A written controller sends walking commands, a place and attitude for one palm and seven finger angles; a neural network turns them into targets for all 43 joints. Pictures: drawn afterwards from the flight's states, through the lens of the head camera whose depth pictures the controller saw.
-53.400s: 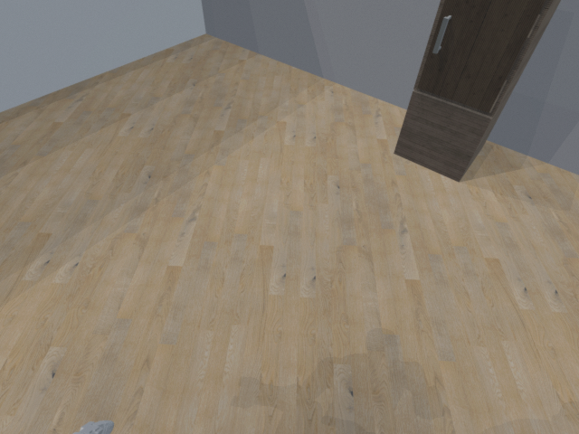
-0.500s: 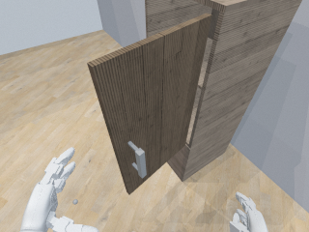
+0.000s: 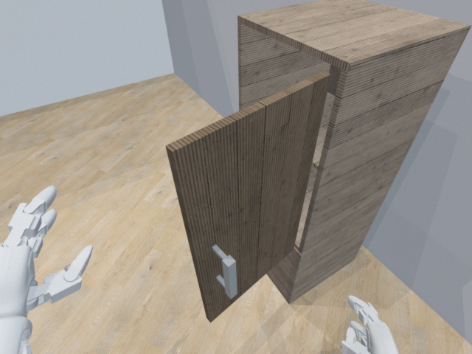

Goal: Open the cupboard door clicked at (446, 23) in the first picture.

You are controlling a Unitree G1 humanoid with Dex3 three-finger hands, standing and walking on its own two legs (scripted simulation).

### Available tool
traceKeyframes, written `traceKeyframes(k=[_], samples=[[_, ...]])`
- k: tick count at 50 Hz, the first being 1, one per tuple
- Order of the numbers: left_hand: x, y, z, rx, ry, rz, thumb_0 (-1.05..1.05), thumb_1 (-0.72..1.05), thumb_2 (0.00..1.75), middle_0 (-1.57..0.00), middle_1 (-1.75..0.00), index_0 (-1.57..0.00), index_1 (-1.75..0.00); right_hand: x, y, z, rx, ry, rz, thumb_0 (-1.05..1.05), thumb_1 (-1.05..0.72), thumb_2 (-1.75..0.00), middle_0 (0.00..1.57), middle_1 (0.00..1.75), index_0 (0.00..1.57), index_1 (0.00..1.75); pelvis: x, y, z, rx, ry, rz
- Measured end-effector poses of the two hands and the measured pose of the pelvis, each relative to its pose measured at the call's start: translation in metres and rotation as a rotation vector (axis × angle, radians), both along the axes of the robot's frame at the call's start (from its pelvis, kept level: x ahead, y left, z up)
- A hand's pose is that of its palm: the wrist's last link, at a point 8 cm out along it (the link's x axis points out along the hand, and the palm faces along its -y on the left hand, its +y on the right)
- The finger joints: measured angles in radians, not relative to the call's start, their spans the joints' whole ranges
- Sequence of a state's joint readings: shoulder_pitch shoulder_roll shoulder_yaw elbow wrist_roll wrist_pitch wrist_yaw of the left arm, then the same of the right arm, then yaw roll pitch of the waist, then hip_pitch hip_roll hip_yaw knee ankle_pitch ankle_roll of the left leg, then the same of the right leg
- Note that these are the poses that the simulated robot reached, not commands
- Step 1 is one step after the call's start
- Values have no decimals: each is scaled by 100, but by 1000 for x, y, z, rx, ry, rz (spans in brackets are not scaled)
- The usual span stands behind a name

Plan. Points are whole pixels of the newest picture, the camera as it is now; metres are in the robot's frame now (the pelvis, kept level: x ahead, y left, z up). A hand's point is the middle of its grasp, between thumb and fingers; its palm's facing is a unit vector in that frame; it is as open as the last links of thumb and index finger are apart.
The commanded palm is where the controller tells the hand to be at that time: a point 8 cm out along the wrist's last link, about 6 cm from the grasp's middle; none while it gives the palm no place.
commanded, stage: draw the hand back to the body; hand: left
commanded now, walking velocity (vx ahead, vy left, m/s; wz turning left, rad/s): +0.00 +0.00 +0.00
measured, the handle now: (224, 272) +0.31 +0.07 -0.08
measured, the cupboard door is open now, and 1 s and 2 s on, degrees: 100 100 100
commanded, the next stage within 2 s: step back with the hand held close in 0.46 s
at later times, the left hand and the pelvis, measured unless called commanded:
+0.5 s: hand (59, 259) +0.18 +0.25 +0.16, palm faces +0.43 -0.81 -0.39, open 7.4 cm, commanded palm +0.13 +0.29 +0.18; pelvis -0.01 -0.01 +0.01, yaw +0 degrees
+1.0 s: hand (62, 261) +0.18 +0.24 +0.16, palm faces +0.32 -0.79 -0.52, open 7.4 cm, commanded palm +0.12 +0.29 +0.18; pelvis -0.03 -0.01 +0.01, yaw -2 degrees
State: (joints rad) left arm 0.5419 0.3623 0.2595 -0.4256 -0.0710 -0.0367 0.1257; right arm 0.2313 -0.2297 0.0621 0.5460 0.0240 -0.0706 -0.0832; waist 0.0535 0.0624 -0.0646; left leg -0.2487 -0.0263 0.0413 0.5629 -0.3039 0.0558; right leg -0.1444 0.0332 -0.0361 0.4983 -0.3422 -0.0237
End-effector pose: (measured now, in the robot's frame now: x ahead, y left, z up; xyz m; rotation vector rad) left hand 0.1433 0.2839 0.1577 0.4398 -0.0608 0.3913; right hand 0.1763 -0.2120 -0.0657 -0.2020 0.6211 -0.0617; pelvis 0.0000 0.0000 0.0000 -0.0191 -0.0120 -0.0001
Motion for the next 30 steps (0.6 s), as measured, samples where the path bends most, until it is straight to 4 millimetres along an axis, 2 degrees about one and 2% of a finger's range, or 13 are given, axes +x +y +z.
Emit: traceKeyframes(k=[8,16,30], samples=[[0,14,32,55,-113,42,1,73,83,-20,-30,-20,-30,-2,-7,1,-7,18,2,2,-90,-90,20,30,20,30,-3,-2,5,3,-26,-4],[0,4,15,0,-56,26,1,86,89,-21,-30,-20,-30,-11,-16,0,-15,44,-16,2,-90,-90,20,30,20,30,-6,-5,7,6,-40,-9],[-3,-3,22,20,-73,30,1,89,90,-21,-30,-21,-30,-12,-22,-2,-6,41,-13,2,-90,-90,20,30,20,30,-7,-14,9,9,-52,-8]])
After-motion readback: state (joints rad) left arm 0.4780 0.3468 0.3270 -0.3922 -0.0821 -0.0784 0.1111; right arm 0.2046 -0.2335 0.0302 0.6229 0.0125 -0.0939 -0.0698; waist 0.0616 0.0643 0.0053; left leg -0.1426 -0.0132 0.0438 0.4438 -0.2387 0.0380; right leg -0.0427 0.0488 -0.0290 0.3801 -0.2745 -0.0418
